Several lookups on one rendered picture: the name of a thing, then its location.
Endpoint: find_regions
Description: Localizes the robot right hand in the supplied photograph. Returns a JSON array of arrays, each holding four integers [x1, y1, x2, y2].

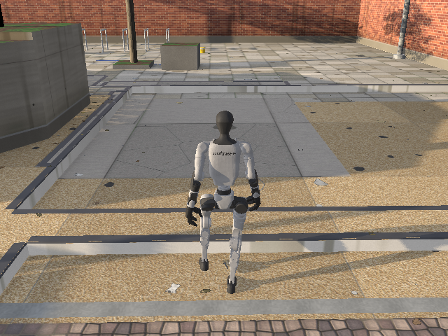
[[246, 196, 261, 211]]

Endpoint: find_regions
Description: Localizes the robot left forearm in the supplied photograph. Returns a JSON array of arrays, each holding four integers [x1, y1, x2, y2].
[[187, 171, 201, 208]]

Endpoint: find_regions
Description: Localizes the robot left hand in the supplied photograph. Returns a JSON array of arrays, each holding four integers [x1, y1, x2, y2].
[[185, 206, 202, 227]]

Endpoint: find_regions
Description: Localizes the left robot upper arm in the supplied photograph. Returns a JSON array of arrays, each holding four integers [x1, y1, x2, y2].
[[194, 141, 210, 181]]

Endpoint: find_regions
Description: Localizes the robot head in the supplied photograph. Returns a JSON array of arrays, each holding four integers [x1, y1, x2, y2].
[[213, 111, 236, 145]]

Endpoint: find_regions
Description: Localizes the right robot upper arm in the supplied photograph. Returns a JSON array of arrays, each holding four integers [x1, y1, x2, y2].
[[239, 141, 256, 180]]

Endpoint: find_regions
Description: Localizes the robot right forearm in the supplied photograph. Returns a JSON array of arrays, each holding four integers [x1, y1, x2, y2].
[[248, 169, 260, 198]]

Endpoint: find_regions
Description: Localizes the robot left shin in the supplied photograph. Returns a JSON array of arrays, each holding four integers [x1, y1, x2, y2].
[[200, 217, 210, 262]]

